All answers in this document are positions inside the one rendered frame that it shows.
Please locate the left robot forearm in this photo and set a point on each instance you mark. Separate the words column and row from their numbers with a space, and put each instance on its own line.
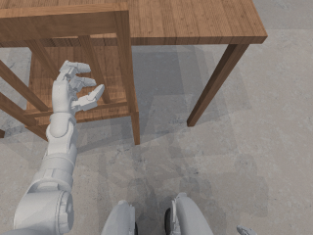
column 55, row 172

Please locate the left robot hand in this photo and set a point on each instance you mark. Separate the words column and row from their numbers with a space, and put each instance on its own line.
column 66, row 86

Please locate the left robot upper arm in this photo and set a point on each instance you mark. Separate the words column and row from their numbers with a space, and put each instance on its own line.
column 44, row 213

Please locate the right robot thigh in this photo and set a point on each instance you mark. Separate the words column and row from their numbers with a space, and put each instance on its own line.
column 187, row 214

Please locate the right robot hand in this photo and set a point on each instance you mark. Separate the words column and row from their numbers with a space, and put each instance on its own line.
column 245, row 231

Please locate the right robot shin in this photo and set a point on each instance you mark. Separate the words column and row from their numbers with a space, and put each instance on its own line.
column 175, row 228

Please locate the table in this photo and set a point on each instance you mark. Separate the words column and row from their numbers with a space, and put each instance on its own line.
column 171, row 22

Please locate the chair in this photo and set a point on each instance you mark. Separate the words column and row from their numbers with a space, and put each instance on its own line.
column 109, row 65

